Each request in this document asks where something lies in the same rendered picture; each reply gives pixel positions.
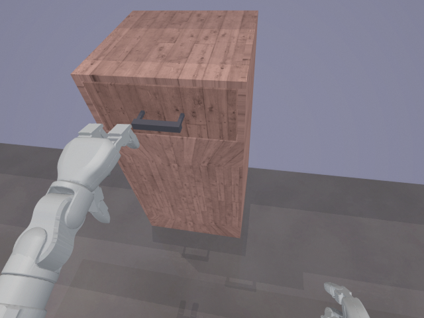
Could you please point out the left robot hand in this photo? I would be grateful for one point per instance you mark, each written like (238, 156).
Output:
(89, 159)

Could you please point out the drawer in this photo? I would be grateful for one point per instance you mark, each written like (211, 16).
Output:
(210, 112)

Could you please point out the right robot hand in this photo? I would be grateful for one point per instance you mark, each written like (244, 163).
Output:
(351, 306)

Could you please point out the handle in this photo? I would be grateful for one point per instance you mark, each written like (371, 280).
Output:
(154, 125)

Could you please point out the left robot forearm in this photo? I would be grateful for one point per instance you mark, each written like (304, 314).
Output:
(39, 253)

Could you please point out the cabinet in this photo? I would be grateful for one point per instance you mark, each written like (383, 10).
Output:
(185, 183)

